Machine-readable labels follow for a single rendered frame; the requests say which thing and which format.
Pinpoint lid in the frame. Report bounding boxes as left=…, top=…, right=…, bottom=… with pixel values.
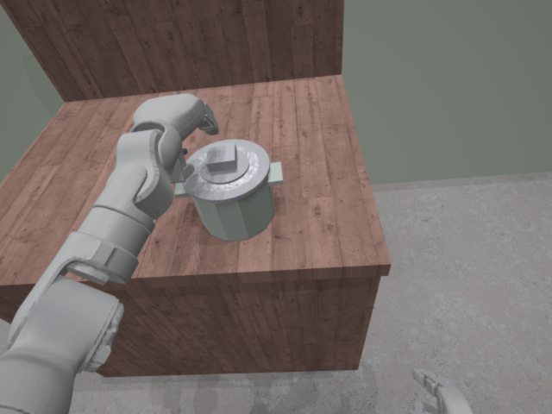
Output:
left=182, top=139, right=270, bottom=204

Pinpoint left robot hand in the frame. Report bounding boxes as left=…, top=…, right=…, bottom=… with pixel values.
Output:
left=133, top=93, right=219, bottom=184

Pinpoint left robot forearm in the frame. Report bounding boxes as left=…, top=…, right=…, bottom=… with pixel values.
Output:
left=7, top=118, right=182, bottom=349

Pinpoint right robot hand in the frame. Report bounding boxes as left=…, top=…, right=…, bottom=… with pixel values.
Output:
left=410, top=368, right=474, bottom=414

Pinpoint knob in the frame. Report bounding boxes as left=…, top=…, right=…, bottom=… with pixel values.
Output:
left=206, top=143, right=237, bottom=173

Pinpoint table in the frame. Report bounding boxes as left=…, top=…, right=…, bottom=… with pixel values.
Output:
left=0, top=0, right=392, bottom=378

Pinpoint pot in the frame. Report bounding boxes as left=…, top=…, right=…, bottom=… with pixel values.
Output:
left=174, top=162, right=284, bottom=242

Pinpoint left robot upper arm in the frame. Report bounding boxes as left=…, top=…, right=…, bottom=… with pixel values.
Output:
left=0, top=275, right=124, bottom=414

